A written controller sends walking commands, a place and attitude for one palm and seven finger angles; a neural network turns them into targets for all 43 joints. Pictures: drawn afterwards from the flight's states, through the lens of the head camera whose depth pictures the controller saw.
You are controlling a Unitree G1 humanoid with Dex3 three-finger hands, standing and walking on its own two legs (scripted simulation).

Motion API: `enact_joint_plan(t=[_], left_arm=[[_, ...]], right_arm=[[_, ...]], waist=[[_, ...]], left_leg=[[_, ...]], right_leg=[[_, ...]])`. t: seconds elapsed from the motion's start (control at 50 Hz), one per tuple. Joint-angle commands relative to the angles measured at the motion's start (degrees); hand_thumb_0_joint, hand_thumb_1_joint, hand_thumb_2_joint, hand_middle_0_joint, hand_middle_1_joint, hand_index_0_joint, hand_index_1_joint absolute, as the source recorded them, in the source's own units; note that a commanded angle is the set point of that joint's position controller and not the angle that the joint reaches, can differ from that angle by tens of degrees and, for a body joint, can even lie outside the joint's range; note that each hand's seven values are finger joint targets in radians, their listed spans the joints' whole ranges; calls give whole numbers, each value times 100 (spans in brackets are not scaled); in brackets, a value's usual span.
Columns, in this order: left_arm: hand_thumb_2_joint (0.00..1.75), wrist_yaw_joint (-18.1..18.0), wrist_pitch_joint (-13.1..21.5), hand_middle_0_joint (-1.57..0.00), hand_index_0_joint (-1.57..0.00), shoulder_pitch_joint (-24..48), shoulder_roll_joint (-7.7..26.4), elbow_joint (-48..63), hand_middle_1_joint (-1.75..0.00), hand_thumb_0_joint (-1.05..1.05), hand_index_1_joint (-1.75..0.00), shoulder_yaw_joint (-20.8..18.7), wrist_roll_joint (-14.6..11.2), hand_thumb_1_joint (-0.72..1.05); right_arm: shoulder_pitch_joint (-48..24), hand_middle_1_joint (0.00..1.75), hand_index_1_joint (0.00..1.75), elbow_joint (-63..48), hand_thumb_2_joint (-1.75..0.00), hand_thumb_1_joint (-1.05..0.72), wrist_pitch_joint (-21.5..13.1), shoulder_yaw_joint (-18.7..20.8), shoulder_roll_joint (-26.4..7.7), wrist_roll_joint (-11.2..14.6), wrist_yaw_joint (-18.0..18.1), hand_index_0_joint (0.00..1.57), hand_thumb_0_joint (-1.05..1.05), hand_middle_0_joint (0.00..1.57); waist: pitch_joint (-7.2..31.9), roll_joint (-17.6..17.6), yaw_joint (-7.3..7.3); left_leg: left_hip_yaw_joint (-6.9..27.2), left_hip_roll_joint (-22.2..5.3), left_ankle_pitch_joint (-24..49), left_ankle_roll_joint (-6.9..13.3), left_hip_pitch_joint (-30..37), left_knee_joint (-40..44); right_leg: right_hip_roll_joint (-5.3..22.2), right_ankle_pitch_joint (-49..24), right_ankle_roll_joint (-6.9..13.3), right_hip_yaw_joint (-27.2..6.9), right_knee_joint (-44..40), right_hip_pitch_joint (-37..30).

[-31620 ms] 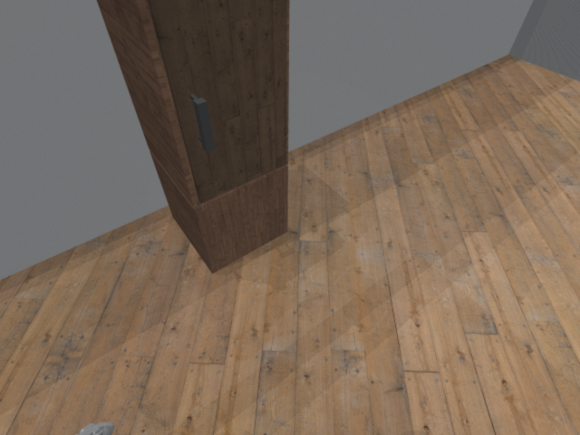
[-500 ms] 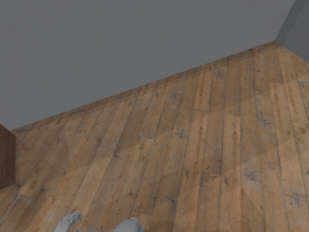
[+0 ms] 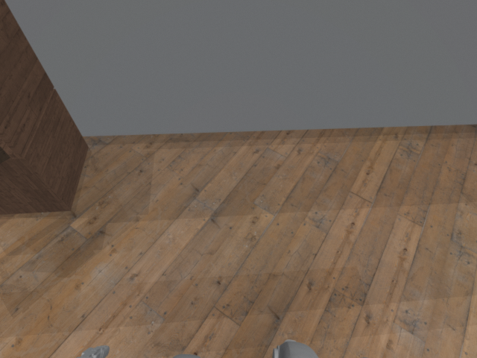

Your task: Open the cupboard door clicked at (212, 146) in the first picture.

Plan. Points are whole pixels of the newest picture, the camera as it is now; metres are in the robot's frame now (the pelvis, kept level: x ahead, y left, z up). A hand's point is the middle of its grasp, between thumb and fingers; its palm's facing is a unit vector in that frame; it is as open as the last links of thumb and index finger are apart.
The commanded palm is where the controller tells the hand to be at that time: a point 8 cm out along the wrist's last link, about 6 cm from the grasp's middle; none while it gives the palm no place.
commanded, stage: turn to face it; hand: left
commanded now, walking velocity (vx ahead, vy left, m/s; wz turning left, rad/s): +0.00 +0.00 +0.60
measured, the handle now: out of the picture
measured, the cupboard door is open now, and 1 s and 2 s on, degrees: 43 43 43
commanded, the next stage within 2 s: take the last steps up to it in 1.26 s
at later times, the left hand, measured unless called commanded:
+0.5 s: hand out of the picture -0.02 +0.17 -0.18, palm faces +0.35 -0.91 -0.22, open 7.4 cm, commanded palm none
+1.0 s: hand out of the picture -0.04 +0.15 -0.15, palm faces +0.57 -0.77 -0.27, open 7.4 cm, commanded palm none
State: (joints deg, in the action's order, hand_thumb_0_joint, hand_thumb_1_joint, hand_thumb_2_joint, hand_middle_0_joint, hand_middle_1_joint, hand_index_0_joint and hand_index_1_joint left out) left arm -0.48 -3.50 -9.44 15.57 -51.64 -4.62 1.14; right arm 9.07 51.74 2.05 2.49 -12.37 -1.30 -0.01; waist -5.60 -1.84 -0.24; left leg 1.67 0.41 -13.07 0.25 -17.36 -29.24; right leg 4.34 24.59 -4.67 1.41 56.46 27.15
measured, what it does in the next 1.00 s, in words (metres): steps on the spot, turning left: right foot, then left foot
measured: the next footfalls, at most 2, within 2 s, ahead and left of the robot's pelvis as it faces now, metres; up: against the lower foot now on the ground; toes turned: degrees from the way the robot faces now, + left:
right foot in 0.14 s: +0.05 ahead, -0.15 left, +0.00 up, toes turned +3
left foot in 0.50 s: -0.01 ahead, +0.10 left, +0.00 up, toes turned +23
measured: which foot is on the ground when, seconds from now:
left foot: down 0.00-0.12, up 0.14-0.48, down 0.50-0.82, up 0.84-1.00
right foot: up 0.00-0.12, down 0.14-0.50, up 0.52-0.80, down 0.82-1.00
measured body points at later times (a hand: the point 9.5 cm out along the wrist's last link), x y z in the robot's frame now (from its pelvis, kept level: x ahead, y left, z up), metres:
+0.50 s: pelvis -0.01 -0.03 -0.01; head +0.04 +0.00 +0.44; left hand -0.04 +0.22 -0.16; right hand +0.19 -0.25 -0.14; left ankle -0.04 +0.08 -0.74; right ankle +0.01 -0.15 -0.74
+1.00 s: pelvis +0.01 -0.07 +0.00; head +0.05 -0.05 +0.45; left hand -0.07 +0.19 -0.13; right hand +0.23 -0.24 -0.14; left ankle -0.08 +0.03 -0.67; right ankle +0.08 -0.17 -0.74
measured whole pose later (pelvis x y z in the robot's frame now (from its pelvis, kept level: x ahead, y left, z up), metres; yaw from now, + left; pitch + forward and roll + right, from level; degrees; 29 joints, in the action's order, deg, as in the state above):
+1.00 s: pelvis +0.01 -0.07 +0.00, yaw +37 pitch +0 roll +1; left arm -1.2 -1.2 -11.3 11.9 -49.9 -2.5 1.8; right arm 8.8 53.3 5.0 4.5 -14.6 -0.7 -1.5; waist -5.7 -0.2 1.0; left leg -1.1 0.0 -26.3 -2.9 -26.5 -58.8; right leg 6.1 16.3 -0.7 7.2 30.6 13.5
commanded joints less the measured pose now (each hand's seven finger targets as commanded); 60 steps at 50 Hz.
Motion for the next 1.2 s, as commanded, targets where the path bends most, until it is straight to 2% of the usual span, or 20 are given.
enact_joint_plan(t=[0.0, 0.08, 0.1, 0.12, 0.22, 0.36, 0.42, 0.44, 0.48, 0.5, 0.58, 0.76, 0.78, 0.8, 0.82, 0.88, 1.06, 1.08, 1.12, 1.18], left_arm=[[90, -6, 188, -20, -20, 75, 280, 560, -30, 0, -30, -29, -52, 90], [90, -63, 312, -20, -20, -763, 573, 406, -30, 0, -30, -125, -45, 90], [90, -119, 371, -20, -20, -916, 1112, 387, -30, 0, -30, -237, 58, 90], [90, -118, 353, -20, -20, -732, 1303, 472, -30, 0, -30, -198, 60, 90], [90, -148, 405, -20, -20, -35, 567, 649, -30, 0, -30, -26, 17, 90], [90, -132, 399, -20, -20, -664, 891, 341, -30, 0, -30, -160, 65, 90], [90, -90, 372, -20, -20, -591, 946, 320, -30, 0, -30, -211, 8, 90], [90, -70, 348, -20, -20, -502, 894, 345, -30, 0, -30, -210, -32, 90], [90, -26, 281, -20, -20, -133, 278, 760, -30, 0, -30, -23, -52, 90], [90, -60, 218, -20, -20, 211, 487, 859, -30, 0, -30, -35, 7, 90], [90, -3, 178, -20, -20, 82, 369, 521, -30, 0, -30, -70, -18, 90], [90, -16, 275, -20, -20, -606, 434, 426, -30, 0, -30, -80, -50, 90], [90, -58, 336, -20, -20, -833, 709, 407, -30, 0, -30, -149, -10, 90], [90, -105, 374, -20, -20, -910, 1237, 429, -30, 0, -30, -245, 81, 90], [90, -98, 349, -20, -20, -765, 1302, 515, -30, 0, -30, -185, 53, 90], [90, -144, 354, -20, -20, 42, 686, 682, -30, 0, -30, -57, 28, 90], [90, -90, 376, -20, -20, -609, 913, 228, -30, 0, -30, -140, 28, 90], [90, -79, 347, -20, -20, -510, 837, 253, -30, 0, -30, -143, -26, 90], [90, -34, 257, -20, -20, -342, 213, 556, -30, 0, -30, 30, -80, 90], [90, -49, 163, -20, -20, 87, 312, 376, -30, 0, -30, 13, -25, 90]], right_arm=[[90, 30, 30, -335, -90, -90, -71, 409, -1280, -40, 50, 20, 0, 20], [-322, 30, 30, -528, -90, -90, -7, 429, -1091, 45, 17, 20, 0, 20], [-268, 30, 30, -636, -90, -90, -8, 379, -707, 95, -25, 20, 0, 20], [-352, 30, 30, -727, -90, -90, -21, 375, -753, 41, -68, 20, 0, 20], [-281, 30, 30, -357, -90, -90, 139, 328, -589, 38, -179, 20, 0, 20], [-728, 30, 30, -475, -90, -90, 52, 212, -421, 86, -202, 20, 0, 20], [-336, 30, 30, -388, -90, -90, -15, 216, -531, 75, -163, 20, 0, 20], [-31, 30, 30, -315, -90, -90, -48, 265, -713, 60, -158, 20, 0, 20], [696, 30, 30, -236, -90, -90, -59, 532, -1783, -12, -79, 20, 0, 20], [931, 30, 30, -122, -90, -90, -43, 502, -1749, -19, -31, 20, 0, 20], [-2, 30, 30, -366, -90, -90, -109, 363, -1252, -33, 93, 20, 0, 20], [-376, 30, 30, -491, -90, -90, -1, 431, -1270, 17, 18, 20, 0, 20], [-369, 30, 30, -555, -90, -90, -2, 399, -1022, 55, -9, 20, 0, 20], [-325, 30, 30, -685, -90, -90, -9, 344, -643, 83, -46, 20, 0, 20], [-425, 30, 30, -737, -90, -90, -3, 349, -774, 30, -87, 20, 0, 20], [-229, 30, 30, -437, -90, -90, 113, 366, -735, 22, -149, 20, 0, 20], [-154, 30, 30, -248, -90, -90, -36, 160, -410, 82, -134, 20, 0, 20], [98, 30, 30, -161, -90, -90, -72, 190, -568, 73, -123, 20, 0, 20], [566, 30, 30, -125, -90, -90, -106, 399, -1553, -24, -47, 20, 0, 20], [348, 30, 30, -94, -90, -90, -118, 310, -1236, -43, 124, 20, 0, 20]], waist=[[833, 1130, 149], [930, 581, -288], [906, -1103, -353], [707, -1606, -337], [462, -1003, 91], [726, -1011, -277], [896, -851, -61], [1046, -502, 143], [1179, 2002, 574], [1165, 1261, 657], [751, 1132, 153], [793, 956, -191], [876, 264, -322], [836, -1420, -373], [685, -1285, -353], [428, -1208, 86], [806, -937, -68], [879, -612, 104], [962, 1905, 375], [714, 1541, 316]], left_leg=[[1493, -1256, 1475, 848, 534, 849], [1399, -650, 473, 366, -770, -43], [443, 191, -1131, -122, -1844, -1331], [91, 284, -2255, -226, -1811, -2819], [-122, -190, -1153, -399, -1443, -3712], [-650, -99, -1432, -359, -781, -1430], [-776, -11, -502, -258, 139, -156], [-593, -125, 194, -151, 886, 506], [2338, -2529, 3618, 1231, 2103, 830], [2196, -2482, 2990, 1447, 1815, 728], [1284, -1459, 2152, 895, 835, 852], [1507, -870, 693, 537, -487, 379], [1196, -445, -12, 246, -1116, -282], [110, 399, -1599, -214, -1899, -1707], [159, 218, -2213, -181, -1669, -3051], [100, -197, -1335, -264, -1478, -4061], [-671, 57, -564, -242, 150, -218], [-516, -70, 102, -157, 784, 453], [2070, -2310, 2796, 1030, 1641, 984], [1646, -1888, 1963, 1173, 859, 1042]], right_leg=[[-202, 57, 66, 16, -1050, -441], [-35, -948, 214, -189, -3431, -2450], [1483, -810, 722, -1841, -4202, -2992], [2425, -1290, 1297, -2276, -4331, -2235], [1362, -2935, 1129, -313, -3750, -1774], [1658, -3888, 1190, -42, -3269, -2581], [1565, -3770, 860, 347, -2655, -2268], [1479, -3343, 607, 565, -2096, -1767], [313, 1454, -42, 683, 107, 731], [279, 1310, 45, 117, 648, 796], [167, 137, 19, -134, 619, 434], [-339, -902, 134, 174, -2693, -1961], [290, -754, 295, -470, -3592, -2648], [1853, -768, 904, -2120, -4221, -2861], [2387, -965, 1365, -2195, -4303, -2016], [1554, -1621, 1210, -863, -3973, -1478], [1388, -3462, 855, 108, -2808, -2084], [1310, -2967, 629, 268, -2437, -1639], [254, 1139, -15, 626, -639, 275], [221, 652, 129, -148, 510, 363]])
